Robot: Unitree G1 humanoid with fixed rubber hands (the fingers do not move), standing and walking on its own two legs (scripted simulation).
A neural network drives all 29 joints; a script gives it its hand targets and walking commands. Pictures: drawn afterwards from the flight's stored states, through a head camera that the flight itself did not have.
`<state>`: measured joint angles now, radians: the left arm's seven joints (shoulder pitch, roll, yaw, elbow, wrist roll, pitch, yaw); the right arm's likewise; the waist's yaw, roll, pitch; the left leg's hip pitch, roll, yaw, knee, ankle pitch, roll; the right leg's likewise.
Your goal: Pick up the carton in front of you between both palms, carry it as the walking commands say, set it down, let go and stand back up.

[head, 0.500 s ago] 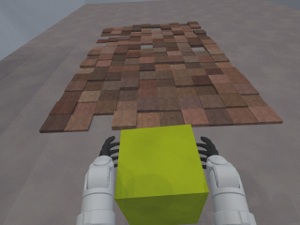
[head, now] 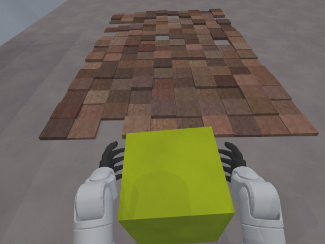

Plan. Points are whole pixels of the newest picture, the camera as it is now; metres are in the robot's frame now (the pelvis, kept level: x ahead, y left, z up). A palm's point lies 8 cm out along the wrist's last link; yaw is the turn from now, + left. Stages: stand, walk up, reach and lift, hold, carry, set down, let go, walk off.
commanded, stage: carry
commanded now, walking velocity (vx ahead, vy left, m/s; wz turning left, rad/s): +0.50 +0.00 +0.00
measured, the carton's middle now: (173, 189) +0.28 +0.00 +0.00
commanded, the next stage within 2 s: none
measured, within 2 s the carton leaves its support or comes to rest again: neither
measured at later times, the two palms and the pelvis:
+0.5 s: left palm (116, 104) +0.55 +0.18 +0.07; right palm (203, 100) +0.57 -0.12 +0.07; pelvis +0.29 +0.01 -0.02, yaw +2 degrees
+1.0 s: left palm (125, 54) +0.90 +0.19 +0.09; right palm (189, 53) +0.91 -0.11 +0.08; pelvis +0.64 +0.02 -0.03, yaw +2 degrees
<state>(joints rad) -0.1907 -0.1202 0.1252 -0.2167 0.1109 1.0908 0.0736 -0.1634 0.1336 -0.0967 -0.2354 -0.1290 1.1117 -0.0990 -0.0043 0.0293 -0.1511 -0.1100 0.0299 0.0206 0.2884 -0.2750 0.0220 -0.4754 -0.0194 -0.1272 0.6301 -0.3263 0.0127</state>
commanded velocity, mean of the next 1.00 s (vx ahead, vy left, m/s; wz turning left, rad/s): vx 0.50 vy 0.00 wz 0.00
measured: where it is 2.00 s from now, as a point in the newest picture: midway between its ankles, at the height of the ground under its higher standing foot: (158, 127)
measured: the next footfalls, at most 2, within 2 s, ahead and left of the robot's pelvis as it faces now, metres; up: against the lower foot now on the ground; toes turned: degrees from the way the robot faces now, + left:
right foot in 0.10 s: +0.17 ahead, -0.11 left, +0.00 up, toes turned -9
left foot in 0.52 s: +0.48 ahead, +0.13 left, +0.00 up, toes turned +14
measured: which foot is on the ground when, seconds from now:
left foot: down 0.00-0.12, up 0.14-0.50, down 0.52-1.00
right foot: up 0.00-0.08, down 0.10-0.52, up 0.54-0.98, down 1.00-1.00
